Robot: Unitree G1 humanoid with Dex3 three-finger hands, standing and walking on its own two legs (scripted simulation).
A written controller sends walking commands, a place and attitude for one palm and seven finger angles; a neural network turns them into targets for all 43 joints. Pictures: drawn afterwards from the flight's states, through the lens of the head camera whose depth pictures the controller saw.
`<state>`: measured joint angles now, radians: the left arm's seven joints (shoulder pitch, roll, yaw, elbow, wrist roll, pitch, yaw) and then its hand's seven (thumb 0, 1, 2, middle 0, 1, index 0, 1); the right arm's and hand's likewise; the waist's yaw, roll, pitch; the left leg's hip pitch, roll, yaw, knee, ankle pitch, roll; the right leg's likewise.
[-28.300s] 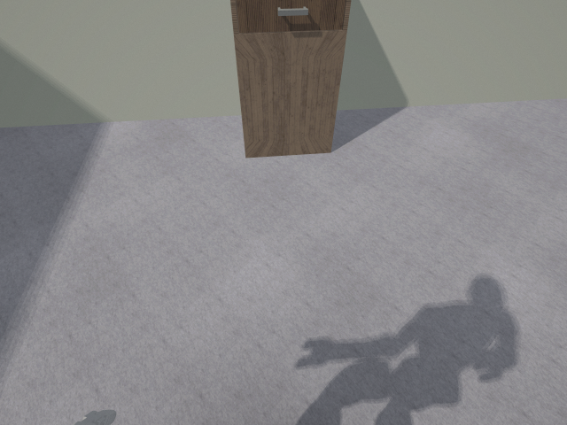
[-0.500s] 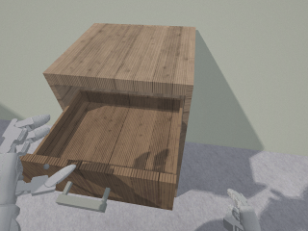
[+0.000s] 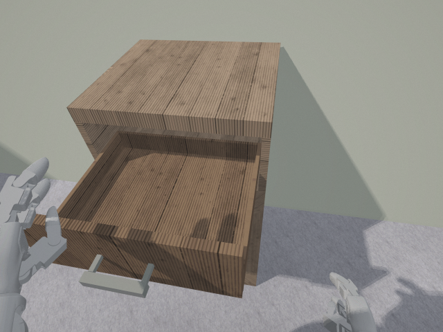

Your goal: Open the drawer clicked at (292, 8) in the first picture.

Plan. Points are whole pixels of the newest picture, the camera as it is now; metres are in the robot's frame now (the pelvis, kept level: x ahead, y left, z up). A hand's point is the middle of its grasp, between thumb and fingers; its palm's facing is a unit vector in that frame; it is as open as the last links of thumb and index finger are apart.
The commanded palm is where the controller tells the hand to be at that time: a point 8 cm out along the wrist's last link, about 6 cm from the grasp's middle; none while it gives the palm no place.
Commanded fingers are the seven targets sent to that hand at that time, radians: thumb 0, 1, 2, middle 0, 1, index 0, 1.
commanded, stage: step back with the hand held close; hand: left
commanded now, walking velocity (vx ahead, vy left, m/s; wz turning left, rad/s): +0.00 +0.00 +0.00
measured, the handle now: (119, 274) +0.21 +0.23 +0.00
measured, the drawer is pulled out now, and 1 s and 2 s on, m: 0.29 0.29 0.29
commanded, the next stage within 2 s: stop stepping back and stand still in 1.56 s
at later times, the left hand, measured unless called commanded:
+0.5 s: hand (46, 260) +0.16 +0.25 +0.16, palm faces +0.28 -0.80 -0.53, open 7.4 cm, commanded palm +0.09 +0.30 +0.19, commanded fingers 0.00 0.90 0.90 -0.20 -0.30 -0.20 -0.30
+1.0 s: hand out of the picture +0.11 +0.27 +0.17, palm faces +0.37 -0.82 -0.44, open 7.4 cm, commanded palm +0.04 +0.32 +0.19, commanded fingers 0.00 0.90 0.90 -0.20 -0.30 -0.20 -0.30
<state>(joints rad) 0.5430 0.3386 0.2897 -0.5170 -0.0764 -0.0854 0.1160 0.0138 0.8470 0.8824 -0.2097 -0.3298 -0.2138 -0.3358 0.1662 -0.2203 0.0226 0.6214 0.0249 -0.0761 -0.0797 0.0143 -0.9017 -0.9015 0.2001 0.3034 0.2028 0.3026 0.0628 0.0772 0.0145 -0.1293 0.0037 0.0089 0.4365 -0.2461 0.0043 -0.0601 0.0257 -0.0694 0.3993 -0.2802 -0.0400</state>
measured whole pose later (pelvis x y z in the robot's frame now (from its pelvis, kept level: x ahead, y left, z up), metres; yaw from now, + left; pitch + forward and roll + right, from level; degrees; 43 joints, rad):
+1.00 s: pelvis -0.09 +0.03 -0.02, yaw +1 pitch +1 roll -3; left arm 0.60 0.42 0.41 -0.70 -0.05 -0.23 0.17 0.02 0.89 0.90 -0.21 -0.30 -0.21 -0.31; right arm 0.20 -0.21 0.01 0.56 0.02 -0.08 -0.07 0.01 -0.90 -0.90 0.20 0.30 0.20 0.30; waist -0.01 0.00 0.04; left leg -0.47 0.00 0.01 0.64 -0.18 0.05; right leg -0.38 0.01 -0.09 0.58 -0.23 -0.01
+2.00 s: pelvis -0.29 -0.03 -0.01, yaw +2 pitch +1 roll +0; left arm 0.65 0.37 0.35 -0.61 -0.03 -0.18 0.17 0.01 0.89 0.90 -0.21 -0.30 -0.21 -0.31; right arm 0.28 -0.25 -0.02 0.62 0.02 -0.09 -0.07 0.01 -0.90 -0.90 0.20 0.30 0.20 0.30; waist -0.04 -0.01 -0.02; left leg -0.19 0.03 0.02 0.47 -0.36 0.05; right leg -0.32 -0.02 -0.12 0.49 -0.19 -0.04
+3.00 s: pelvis -0.33 -0.03 -0.01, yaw +4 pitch -2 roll +0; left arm 0.24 0.22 0.05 0.66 0.03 0.07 0.02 0.01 0.91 0.90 -0.19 -0.30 -0.19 -0.30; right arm 0.16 -0.22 -0.01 0.83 -0.01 0.00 -0.01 0.01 -0.91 -0.90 0.20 0.30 0.20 0.30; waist -0.03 0.00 0.03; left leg -0.26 -0.02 0.02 0.58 -0.29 0.03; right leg -0.30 0.00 -0.06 0.57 -0.24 -0.04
